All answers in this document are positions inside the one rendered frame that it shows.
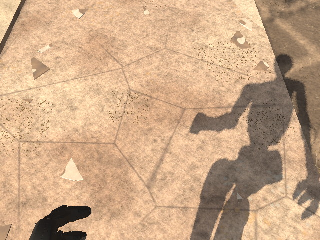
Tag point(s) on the robot left hand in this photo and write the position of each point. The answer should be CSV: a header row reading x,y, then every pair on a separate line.
x,y
47,228

